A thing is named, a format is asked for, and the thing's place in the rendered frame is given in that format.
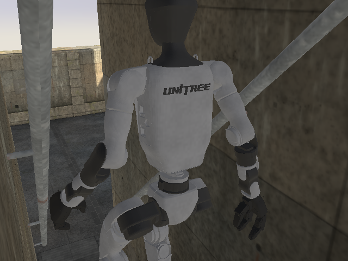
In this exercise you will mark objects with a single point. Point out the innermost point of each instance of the right robot upper arm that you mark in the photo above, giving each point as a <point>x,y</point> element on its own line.
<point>240,130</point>

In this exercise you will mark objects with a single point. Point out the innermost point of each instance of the robot left thigh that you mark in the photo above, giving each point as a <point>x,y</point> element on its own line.
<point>128,220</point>

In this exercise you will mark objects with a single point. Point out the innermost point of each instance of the right robot forearm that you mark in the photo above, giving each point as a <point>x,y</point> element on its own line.
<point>247,168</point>

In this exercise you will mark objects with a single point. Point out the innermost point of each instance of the left robot forearm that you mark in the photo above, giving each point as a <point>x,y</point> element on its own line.
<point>87,179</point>

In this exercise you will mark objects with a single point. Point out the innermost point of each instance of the robot thigh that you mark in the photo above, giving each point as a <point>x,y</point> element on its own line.
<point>158,234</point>
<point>128,220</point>

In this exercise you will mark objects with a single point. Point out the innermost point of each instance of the right robot hand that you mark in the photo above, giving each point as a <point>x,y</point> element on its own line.
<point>244,213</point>

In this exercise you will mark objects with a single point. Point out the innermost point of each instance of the left robot upper arm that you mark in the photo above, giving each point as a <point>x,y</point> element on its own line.
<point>123,87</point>

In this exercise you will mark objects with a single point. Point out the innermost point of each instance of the robot right thigh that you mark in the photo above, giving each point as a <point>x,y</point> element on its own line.
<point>158,234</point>

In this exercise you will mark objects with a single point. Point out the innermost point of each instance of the left robot hand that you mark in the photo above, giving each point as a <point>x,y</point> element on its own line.
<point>60,212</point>

